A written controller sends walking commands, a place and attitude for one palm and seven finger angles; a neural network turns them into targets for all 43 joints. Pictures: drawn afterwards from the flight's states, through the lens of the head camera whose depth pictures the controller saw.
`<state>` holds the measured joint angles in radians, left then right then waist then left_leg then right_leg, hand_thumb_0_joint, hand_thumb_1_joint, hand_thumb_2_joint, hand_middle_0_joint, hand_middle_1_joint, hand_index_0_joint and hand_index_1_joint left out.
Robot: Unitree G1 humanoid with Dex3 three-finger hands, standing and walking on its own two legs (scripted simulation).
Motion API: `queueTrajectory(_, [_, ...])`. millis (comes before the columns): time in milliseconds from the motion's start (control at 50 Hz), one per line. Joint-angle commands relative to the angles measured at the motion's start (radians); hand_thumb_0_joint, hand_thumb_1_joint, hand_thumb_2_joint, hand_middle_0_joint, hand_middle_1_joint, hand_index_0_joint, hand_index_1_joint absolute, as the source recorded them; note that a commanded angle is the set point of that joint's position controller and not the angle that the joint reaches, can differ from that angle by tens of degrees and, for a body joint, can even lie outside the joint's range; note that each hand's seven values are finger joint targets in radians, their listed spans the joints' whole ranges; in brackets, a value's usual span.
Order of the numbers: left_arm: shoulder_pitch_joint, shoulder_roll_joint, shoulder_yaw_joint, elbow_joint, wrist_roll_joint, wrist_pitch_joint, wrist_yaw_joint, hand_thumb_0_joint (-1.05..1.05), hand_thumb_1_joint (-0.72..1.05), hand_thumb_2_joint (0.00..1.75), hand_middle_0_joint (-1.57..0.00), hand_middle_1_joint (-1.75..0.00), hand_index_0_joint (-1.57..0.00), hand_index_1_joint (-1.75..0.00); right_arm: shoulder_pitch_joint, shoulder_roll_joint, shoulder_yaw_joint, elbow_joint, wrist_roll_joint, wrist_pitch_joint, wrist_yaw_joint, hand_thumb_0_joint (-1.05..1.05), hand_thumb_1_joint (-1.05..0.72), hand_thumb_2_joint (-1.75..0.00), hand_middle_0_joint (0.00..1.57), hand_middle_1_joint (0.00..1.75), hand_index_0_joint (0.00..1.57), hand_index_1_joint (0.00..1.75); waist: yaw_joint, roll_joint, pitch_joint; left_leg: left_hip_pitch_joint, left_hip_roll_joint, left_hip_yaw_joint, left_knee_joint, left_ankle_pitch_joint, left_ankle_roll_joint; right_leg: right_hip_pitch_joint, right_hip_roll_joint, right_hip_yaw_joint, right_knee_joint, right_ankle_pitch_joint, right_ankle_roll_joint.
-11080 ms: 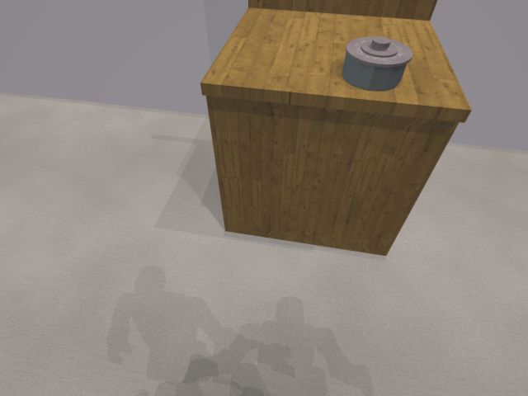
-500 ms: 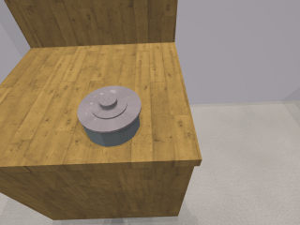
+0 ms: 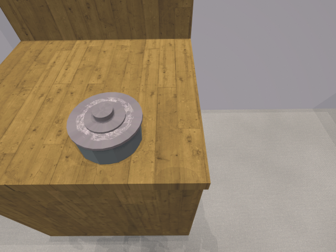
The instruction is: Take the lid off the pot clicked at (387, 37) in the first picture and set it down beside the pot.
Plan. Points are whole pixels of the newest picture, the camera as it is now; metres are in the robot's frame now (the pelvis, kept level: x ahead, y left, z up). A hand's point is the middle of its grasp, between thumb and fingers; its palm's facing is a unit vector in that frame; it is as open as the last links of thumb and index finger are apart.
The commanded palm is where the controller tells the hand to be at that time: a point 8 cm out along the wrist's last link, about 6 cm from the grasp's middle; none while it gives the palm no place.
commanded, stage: look again from close up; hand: left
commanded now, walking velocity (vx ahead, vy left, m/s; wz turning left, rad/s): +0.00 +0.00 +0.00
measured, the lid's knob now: (103, 111) +0.40 +0.18 +0.11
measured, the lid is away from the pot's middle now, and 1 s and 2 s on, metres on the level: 0.00 0.00 0.00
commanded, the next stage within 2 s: shuffle to correct the standing spot in 0.40 s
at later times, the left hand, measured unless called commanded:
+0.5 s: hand out of the picture -0.01 +0.17 -0.17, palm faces +0.03 -0.98 -0.21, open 7.3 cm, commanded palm none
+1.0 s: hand out of the picture -0.02 +0.24 -0.19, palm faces +0.06 -0.97 -0.25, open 7.4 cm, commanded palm none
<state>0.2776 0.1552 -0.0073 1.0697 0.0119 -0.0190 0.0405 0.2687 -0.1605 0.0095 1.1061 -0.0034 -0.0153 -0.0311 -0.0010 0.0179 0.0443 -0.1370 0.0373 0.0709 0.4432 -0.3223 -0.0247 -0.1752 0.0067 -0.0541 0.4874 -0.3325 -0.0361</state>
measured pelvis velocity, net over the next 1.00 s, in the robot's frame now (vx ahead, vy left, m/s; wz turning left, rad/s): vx -0.06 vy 0.04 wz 0.04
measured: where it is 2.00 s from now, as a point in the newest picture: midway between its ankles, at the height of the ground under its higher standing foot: outside the picture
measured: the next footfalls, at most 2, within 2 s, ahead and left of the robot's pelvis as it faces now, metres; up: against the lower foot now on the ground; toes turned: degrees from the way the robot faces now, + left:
none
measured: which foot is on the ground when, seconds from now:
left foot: down 0.00-1.00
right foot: down 0.00-1.00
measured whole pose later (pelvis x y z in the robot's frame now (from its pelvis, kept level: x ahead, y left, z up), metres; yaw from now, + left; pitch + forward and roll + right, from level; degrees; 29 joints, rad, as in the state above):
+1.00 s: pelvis -0.06 +0.04 -0.02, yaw +2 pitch +0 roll +1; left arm 0.23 0.22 0.04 0.96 0.02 0.04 0.05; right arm 0.24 -0.16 -0.03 0.97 -0.01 0.00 -0.02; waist 0.00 -0.06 0.07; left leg -0.30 -0.01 0.05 0.61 -0.30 0.01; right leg -0.37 -0.06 -0.02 0.80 -0.47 0.00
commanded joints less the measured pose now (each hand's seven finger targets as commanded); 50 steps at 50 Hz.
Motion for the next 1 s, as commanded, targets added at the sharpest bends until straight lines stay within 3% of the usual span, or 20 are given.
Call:
queueTrajectory(0, [0.080, 0.118, 0.019, -0.024, -0.007, -0.014, 0.007, 0.00, 0.90, 0.90, -0.20, -0.30, -0.20, -0.30, 0.081, -0.068, -0.013, -0.019, -0.002, -0.015, -0.011, 0.00, -0.90, -0.90, 0.20, 0.30, 0.20, 0.30, 0.003, -0.041, -0.036, 0.022, 0.083, -0.061, -0.035, 0.336, 0.039, 0.028, -0.135, 0.112, -0.071, 0.511, -0.022])
queueTrajectory(480, [0.109, 0.084, 0.015, -0.002, -0.006, -0.011, 0.008, 0.00, 0.90, 0.90, -0.20, -0.30, -0.20, -0.30, 0.113, -0.045, -0.001, 0.011, 0.000, -0.021, -0.016, 0.00, -0.90, -0.90, 0.20, 0.30, 0.20, 0.30, 0.004, -0.010, 0.004, 0.023, 0.091, -0.067, -0.068, 0.332, 0.043, 0.013, -0.134, 0.117, -0.097, 0.434, -0.021])
queueTrajectory(580, [0.112, 0.111, 0.028, -0.029, -0.006, -0.004, 0.016, 0.00, 0.90, 0.90, -0.20, -0.30, -0.20, -0.30, 0.102, -0.056, -0.010, -0.022, 0.008, -0.016, -0.021, 0.00, -0.90, -0.90, 0.20, 0.30, 0.20, 0.30, 0.014, 0.001, -0.023, 0.022, 0.100, -0.070, -0.042, 0.471, 0.041, 0.011, -0.159, 0.137, -0.043, 0.574, -0.029])
queueTrajectory(660, [0.114, 0.140, 0.047, -0.062, -0.002, 0.009, 0.021, 0.00, 0.90, 0.90, -0.20, -0.30, -0.20, -0.30, 0.087, -0.074, -0.028, -0.066, 0.005, 0.002, -0.018, 0.00, -0.90, -0.90, 0.20, 0.30, 0.20, 0.30, 0.021, -0.029, -0.054, -0.024, 0.090, -0.060, 0.024, 0.461, 0.036, 0.020, -0.181, 0.148, 0.007, 0.608, -0.042])
queueTrajectory(720, [0.112, 0.173, 0.061, -0.091, 0.002, 0.022, 0.019, 0.00, 0.90, 0.90, -0.20, -0.30, -0.20, -0.30, 0.067, -0.086, -0.044, -0.113, 0.005, 0.020, -0.015, 0.00, -0.90, -0.90, 0.20, 0.30, 0.20, 0.30, 0.028, -0.101, -0.069, -0.090, 0.047, -0.040, 0.143, 0.353, 0.025, 0.018, -0.241, 0.182, 0.001, 0.641, -0.088])
queueTrajectory(740, [0.105, 0.192, 0.068, -0.102, 0.006, 0.027, 0.019, 0.00, 0.90, 0.90, -0.20, -0.30, -0.20, -0.30, 0.065, -0.078, -0.049, -0.125, 0.006, 0.028, -0.013, 0.00, -0.90, -0.90, 0.20, 0.30, 0.20, 0.30, 0.028, -0.133, -0.066, -0.125, 0.018, -0.026, 0.216, 0.251, 0.015, 0.009, -0.282, 0.209, -0.029, 0.630, -0.116])
queueTrajectory(760, [0.096, 0.205, 0.072, -0.110, 0.010, 0.029, 0.019, 0.00, 0.90, 0.90, -0.20, -0.30, -0.20, -0.30, 0.053, -0.068, -0.052, -0.139, 0.005, 0.034, -0.009, 0.00, -0.90, -0.90, 0.20, 0.30, 0.20, 0.30, 0.030, -0.177, -0.051, -0.168, -0.014, -0.019, 0.289, 0.058, 0.004, -0.003, -0.326, 0.243, -0.061, 0.642, -0.156])
queueTrajectory(780, [0.082, 0.215, 0.076, -0.121, 0.017, 0.030, 0.021, 0.00, 0.90, 0.90, -0.20, -0.30, -0.20, -0.30, 0.042, -0.057, -0.055, -0.149, 0.004, 0.039, -0.006, 0.00, -0.90, -0.90, 0.20, 0.30, 0.20, 0.30, 0.033, -0.203, -0.039, -0.223, -0.028, -0.027, 0.369, -0.136, -0.004, -0.013, -0.372, 0.273, -0.083, 0.659, -0.198])
queueTrajectory(800, [0.066, 0.226, 0.080, -0.128, 0.023, 0.030, 0.023, 0.00, 0.90, 0.90, -0.20, -0.30, -0.20, -0.30, 0.031, -0.058, -0.061, -0.158, 0.005, 0.042, -0.005, 0.00, -0.90, -0.90, 0.20, 0.30, 0.20, 0.30, 0.039, -0.207, -0.038, -0.244, -0.023, -0.053, 0.447, -0.213, -0.004, -0.033, -0.408, 0.289, -0.092, 0.670, -0.230])
queueTrajectory(820, [0.031, 0.229, 0.081, -0.144, 0.027, 0.030, 0.022, 0.00, 0.90, 0.90, -0.20, -0.30, -0.20, -0.30, 0.030, -0.053, -0.065, -0.168, 0.007, 0.043, -0.002, 0.00, -0.90, -0.90, 0.20, 0.30, 0.20, 0.30, 0.018, -0.199, -0.026, -0.235, -0.013, -0.087, 0.467, -0.236, -0.006, -0.083, -0.403, 0.269, -0.076, 0.681, -0.224])
queueTrajectory(840, [-0.011, 0.228, 0.079, -0.160, 0.031, 0.029, 0.020, 0.00, 0.90, 0.90, -0.20, -0.30, -0.20, -0.30, 0.057, -0.041, -0.065, -0.167, 0.011, 0.041, 0.003, 0.00, -0.90, -0.90, 0.20, 0.30, 0.20, 0.30, -0.009, -0.186, -0.032, -0.199, -0.007, -0.102, 0.392, -0.219, -0.003, -0.109, -0.374, 0.220, -0.043, 0.668, -0.196])
queueTrajectory(860, [-0.037, 0.222, 0.076, -0.171, 0.029, 0.030, 0.017, 0.00, 0.90, 0.90, -0.20, -0.30, -0.20, -0.30, 0.107, -0.028, -0.061, -0.159, 0.014, 0.034, 0.007, 0.00, -0.90, -0.90, 0.20, 0.30, 0.20, 0.30, -0.036, -0.175, -0.055, -0.127, -0.010, -0.079, 0.229, -0.113, 0.002, -0.126, -0.326, 0.175, 0.011, 0.589, -0.148])
queueTrajectory(880, [-0.047, 0.201, 0.069, -0.177, 0.019, 0.035, 0.016, 0.00, 0.90, 0.90, -0.20, -0.30, -0.20, -0.30, 0.157, -0.024, -0.053, -0.141, 0.011, 0.022, 0.010, 0.00, -0.90, -0.90, 0.20, 0.30, 0.20, 0.30, -0.053, -0.117, -0.060, -0.028, -0.016, -0.038, 0.042, 0.086, 0.008, -0.170, -0.254, 0.125, 0.075, 0.427, -0.090])
queueTrajectory(900, [-0.023, 0.152, 0.055, -0.179, 0.011, 0.039, 0.013, 0.00, 0.90, 0.90, -0.20, -0.30, -0.20, -0.30, 0.155, -0.050, -0.050, -0.131, 0.002, 0.009, 0.009, 0.00, -0.90, -0.90, 0.20, 0.30, 0.20, 0.30, -0.035, 0.042, -0.054, 0.026, 0.053, -0.094, -0.068, 0.176, 0.032, -0.225, -0.146, 0.064, 0.151, 0.130, -0.027])
queueTrajectory(920, [0.014, 0.093, 0.045, -0.180, 0.001, 0.049, 0.014, 0.00, 0.90, 0.90, -0.20, -0.30, -0.20, -0.30, 0.127, -0.117, -0.056, -0.153, -0.014, 0.004, 0.010, 0.00, -0.90, -0.90, 0.20, 0.30, 0.20, 0.30, -0.014, 0.260, -0.032, -0.039, 0.224, -0.317, -0.160, 0.198, 0.116, -0.279, -0.035, -0.002, 0.292, -0.195, 0.034])
queueTrajectory(940, [0.029, 0.092, 0.041, -0.178, -0.002, 0.053, 0.014, 0.00, 0.90, 0.90, -0.20, -0.30, -0.20, -0.30, 0.104, -0.144, -0.056, -0.175, -0.022, 0.014, 0.012, 0.00, -0.90, -0.90, 0.20, 0.30, 0.20, 0.30, -0.012, 0.201, -0.008, -0.233, 0.281, -0.363, -0.219, 0.077, 0.191, -0.170, -0.016, 0.024, 0.460, -0.262, 0.026])
queueTrajectory(960, [0.032, 0.082, 0.037, -0.155, 0.005, 0.056, 0.013, 0.00, 0.90, 0.90, -0.20, -0.30, -0.20, -0.30, 0.049, -0.135, -0.050, -0.171, -0.027, 0.005, 0.012, 0.00, -0.90, -0.90, 0.20, 0.30, 0.20, 0.30, 0.014, 0.205, -0.002, -0.313, 0.259, -0.424, -0.270, -0.137, 0.199, -0.151, -0.033, 0.070, 0.531, -0.223, 0.021])
queueTrajectory(980, [0.040, 0.093, 0.037, -0.136, 0.013, 0.056, 0.008, 0.00, 0.90, 0.90, -0.20, -0.30, -0.20, -0.30, -0.015, -0.124, -0.048, -0.173, -0.025, 0.004, 0.013, 0.00, -0.90, -0.90, 0.20, 0.30, 0.20, 0.30, 0.037, 0.207, 0.031, -0.351, 0.225, -0.405, -0.288, -0.249, 0.190, -0.160, -0.052, 0.086, 0.549, -0.168, 0.022])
